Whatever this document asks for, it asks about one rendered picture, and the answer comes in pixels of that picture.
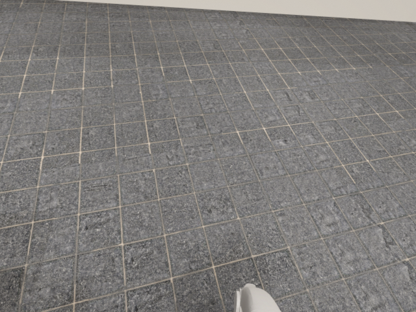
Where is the right robot thigh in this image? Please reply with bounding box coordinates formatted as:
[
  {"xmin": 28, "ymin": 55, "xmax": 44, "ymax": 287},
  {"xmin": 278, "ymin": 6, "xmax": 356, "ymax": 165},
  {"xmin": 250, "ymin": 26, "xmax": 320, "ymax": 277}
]
[{"xmin": 233, "ymin": 287, "xmax": 281, "ymax": 312}]

